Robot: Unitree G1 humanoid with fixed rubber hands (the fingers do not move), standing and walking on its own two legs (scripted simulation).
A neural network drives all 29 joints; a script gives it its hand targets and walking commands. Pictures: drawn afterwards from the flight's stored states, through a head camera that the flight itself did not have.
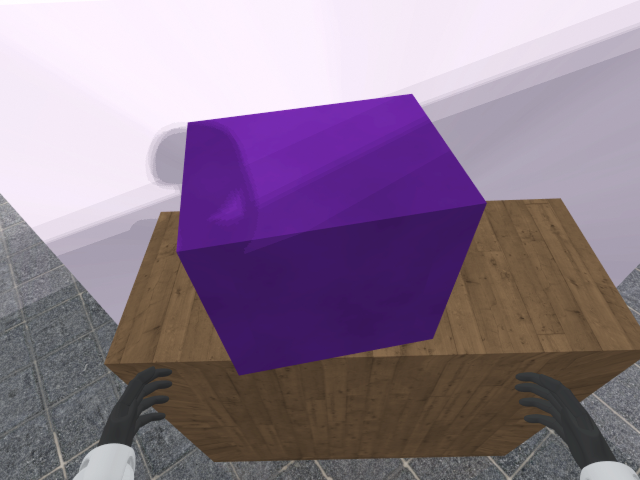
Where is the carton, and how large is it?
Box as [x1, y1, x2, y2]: [176, 94, 486, 374]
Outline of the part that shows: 412,94 188,122 176,251 238,374 244,374 432,338 486,202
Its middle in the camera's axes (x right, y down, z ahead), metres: +0.00 -0.01 +0.55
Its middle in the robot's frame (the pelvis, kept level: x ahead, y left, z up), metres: +0.42 +0.03 +0.06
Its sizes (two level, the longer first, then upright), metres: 0.303 0.223 0.290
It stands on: a pedestal, 0.69 m high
